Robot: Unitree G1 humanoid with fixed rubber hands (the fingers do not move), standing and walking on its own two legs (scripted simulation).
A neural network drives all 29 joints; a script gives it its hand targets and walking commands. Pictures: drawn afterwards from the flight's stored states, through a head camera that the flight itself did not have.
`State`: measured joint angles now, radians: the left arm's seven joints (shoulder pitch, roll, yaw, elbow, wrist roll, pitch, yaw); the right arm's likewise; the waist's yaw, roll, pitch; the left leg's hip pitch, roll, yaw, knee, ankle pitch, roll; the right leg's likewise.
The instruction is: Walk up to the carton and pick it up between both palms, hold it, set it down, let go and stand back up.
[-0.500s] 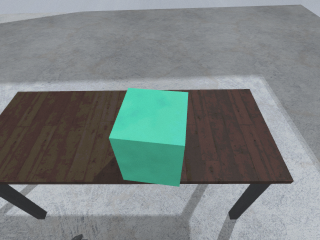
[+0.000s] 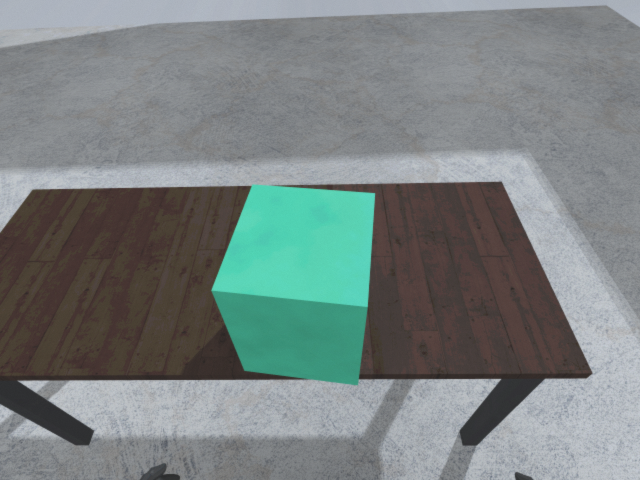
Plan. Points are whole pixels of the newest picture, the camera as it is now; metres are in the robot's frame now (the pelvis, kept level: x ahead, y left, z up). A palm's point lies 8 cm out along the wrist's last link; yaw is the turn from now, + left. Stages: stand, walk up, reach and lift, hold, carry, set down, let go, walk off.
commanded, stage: stand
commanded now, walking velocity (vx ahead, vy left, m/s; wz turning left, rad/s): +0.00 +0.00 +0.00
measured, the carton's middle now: (306, 286) +0.42 +0.05 -0.06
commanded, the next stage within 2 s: none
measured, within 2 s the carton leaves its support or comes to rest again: neither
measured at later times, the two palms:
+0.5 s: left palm out of the picture +0.08 +0.25 -0.10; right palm out of the picture +0.07 -0.26 -0.11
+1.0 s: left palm out of the picture +0.07 +0.26 -0.11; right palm out of the picture +0.06 -0.25 -0.12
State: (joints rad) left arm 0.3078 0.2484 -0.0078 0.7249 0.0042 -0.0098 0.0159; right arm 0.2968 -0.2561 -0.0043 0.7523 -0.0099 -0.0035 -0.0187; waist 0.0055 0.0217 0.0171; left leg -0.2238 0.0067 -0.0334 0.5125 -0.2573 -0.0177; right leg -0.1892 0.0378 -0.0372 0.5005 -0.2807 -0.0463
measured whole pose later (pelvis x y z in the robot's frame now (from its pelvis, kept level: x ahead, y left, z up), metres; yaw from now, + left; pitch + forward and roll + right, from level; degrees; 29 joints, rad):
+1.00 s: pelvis +0.00 +0.00 +0.00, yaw -1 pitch -2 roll +0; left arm 0.31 0.25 -0.01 0.80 0.00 -0.01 0.02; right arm 0.31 -0.26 0.00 0.82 -0.01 0.00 -0.03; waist 0.01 0.02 0.03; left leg -0.19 0.01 -0.02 0.47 -0.25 -0.01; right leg -0.16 0.04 -0.02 0.46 -0.26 -0.04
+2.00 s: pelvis +0.00 +0.02 +0.01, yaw -2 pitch -2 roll +0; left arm 0.32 0.23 -0.02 0.91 0.00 -0.01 0.04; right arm 0.31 -0.24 0.01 0.93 0.00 0.00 -0.04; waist 0.00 0.01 0.03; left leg -0.17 0.00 0.00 0.44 -0.23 0.00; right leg -0.15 0.03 0.01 0.43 -0.24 -0.02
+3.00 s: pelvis +0.01 +0.03 +0.01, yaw -3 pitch -2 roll +0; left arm 0.32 0.20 -0.02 1.00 0.00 -0.01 0.05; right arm 0.31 -0.21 0.01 1.00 0.00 -0.01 -0.04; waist 0.00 0.00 0.03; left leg -0.16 -0.02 0.02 0.42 -0.23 0.02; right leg -0.14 0.01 0.03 0.42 -0.24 0.00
